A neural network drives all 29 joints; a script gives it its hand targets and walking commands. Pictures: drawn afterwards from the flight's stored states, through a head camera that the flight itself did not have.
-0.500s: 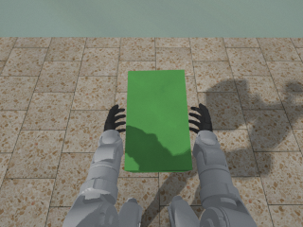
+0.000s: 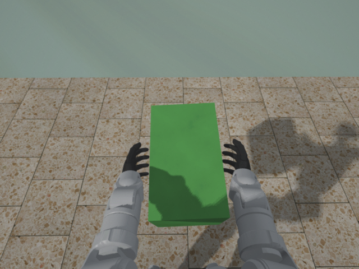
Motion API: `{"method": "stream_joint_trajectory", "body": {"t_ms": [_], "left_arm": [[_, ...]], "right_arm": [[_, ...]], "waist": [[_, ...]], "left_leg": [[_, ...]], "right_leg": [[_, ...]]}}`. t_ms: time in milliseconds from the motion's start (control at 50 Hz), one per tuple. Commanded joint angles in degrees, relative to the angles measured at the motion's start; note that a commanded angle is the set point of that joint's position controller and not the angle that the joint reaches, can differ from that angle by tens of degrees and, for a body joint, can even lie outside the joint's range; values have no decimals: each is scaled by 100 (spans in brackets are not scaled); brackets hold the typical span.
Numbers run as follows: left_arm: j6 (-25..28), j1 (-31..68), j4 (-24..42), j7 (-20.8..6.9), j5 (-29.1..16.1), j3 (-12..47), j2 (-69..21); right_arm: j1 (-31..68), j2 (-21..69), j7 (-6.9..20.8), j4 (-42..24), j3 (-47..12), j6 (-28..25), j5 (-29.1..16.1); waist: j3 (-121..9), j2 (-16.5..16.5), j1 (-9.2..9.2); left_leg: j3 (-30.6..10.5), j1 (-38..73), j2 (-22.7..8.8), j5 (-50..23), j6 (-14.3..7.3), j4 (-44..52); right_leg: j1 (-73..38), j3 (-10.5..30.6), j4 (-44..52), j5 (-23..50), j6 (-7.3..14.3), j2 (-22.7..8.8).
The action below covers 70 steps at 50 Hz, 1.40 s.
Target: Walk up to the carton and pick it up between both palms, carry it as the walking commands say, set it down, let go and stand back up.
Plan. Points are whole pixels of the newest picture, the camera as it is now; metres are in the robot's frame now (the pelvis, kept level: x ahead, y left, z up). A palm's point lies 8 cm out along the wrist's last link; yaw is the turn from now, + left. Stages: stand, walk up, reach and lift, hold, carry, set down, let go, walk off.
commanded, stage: reach and lift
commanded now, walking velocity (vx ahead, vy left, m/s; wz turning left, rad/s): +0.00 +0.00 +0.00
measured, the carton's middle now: (185, 166) +0.40 -0.02 -0.10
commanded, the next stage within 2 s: none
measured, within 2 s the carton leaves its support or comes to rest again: neither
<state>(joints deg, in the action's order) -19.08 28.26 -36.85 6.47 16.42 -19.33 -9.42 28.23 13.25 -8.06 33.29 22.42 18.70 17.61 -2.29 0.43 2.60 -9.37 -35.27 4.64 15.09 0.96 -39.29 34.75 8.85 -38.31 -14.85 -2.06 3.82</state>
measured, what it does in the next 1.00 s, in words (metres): stands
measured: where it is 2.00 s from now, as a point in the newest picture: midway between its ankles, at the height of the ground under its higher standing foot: outside the picture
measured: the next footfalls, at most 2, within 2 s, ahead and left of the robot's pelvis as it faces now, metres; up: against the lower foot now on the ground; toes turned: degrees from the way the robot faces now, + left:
none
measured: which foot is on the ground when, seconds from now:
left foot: down 0.00-1.00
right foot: down 0.00-1.00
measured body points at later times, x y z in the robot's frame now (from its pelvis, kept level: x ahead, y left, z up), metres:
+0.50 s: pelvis +0.01 +0.00 +0.02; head -0.01 +0.01 +0.47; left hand +0.35 +0.11 +0.04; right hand +0.33 -0.15 +0.05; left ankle +0.04 +0.12 -0.72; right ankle +0.04 -0.14 -0.72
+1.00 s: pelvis +0.01 +0.00 +0.02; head -0.05 +0.00 +0.47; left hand +0.33 +0.12 +0.07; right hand +0.33 -0.14 +0.07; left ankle +0.04 +0.12 -0.72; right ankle +0.04 -0.14 -0.72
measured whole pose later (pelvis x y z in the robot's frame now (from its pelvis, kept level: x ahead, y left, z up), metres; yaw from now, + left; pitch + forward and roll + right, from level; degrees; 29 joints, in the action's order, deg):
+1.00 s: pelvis +0.01 +0.00 +0.02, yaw -1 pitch -8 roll +0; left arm -41.3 27.6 -32.0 7.4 18.7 -17.6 -10.6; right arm 27.5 13.0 -6.9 29.5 19.6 40.1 20.3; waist -0.2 -0.4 0.6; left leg -7.9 -6.4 3.3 12.6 0.4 -26.9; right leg 6.7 8.9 -27.3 -12.8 -1.2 2.6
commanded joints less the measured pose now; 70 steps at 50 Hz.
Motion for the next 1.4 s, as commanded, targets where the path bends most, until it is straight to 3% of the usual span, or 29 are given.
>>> {"method": "stream_joint_trajectory", "body": {"t_ms": [0, 260, 480, 700, 1060, 1220, 1380], "left_arm": [[270, 3462, 170, -1717, -890, 3176, -5762], [-369, 3366, 523, -1734, -1163, 3353, -5962], [-1084, 3513, 842, -1735, -1440, 3390, -6025], [-1676, 3895, 638, -1824, -1466, 2862, -6023], [-1691, 4169, 717, -1790, -1566, 2741, -6028], [-1710, 4075, 643, -1830, -1580, 2678, -5997], [-1819, 3667, 1058, -1799, -1614, 2958, -6008]], "right_arm": [[2861, 5967, 1694, 565, -3245, 15, -870], [2686, 6013, 1808, 385, -3241, 655, -1110], [2747, 6166, 1866, 15, -3331, 1375, -1410], [3260, 6004, 1861, 42, -2952, 1947, -1446], [3457, 6054, 1808, 35, -2972, 1866, -1437], [3364, 6023, 1770, 59, -2873, 1879, -1395], [3024, 5952, 1848, -213, -3105, 1997, -1479]], "waist": [[-3153, 58, 19], [-2545, 20, 48], [-1967, -2, -37], [-1248, -29, -26], [-1677, -68, -260], [-1716, -63, -243], [-1513, -32, -223]], "left_leg": [[467, 1596, 140, -1159, -28, 655], [499, 2380, 8, -1195, -7, 1213], [501, 2869, -61, -1038, -44, 1538], [475, 3123, -81, -435, -85, 1768], [520, 3179, -7, -821, -57, 1619], [545, 3192, 15, -982, -55, 1621], [471, 3277, -18, -1107, -47, 1689]], "right_leg": [[-1937, -465, 521, 1504, 6, 195], [-2583, -406, 1047, 1484, -6, 153], [-2998, -400, 1350, 1245, -18, 122], [-2953, -476, 1591, 482, 31, 40], [-3031, -420, 1522, 770, 41, 13], [-3076, -434, 1550, 942, 29, 25], [-3179, -429, 1579, 1069, 71, 76]]}}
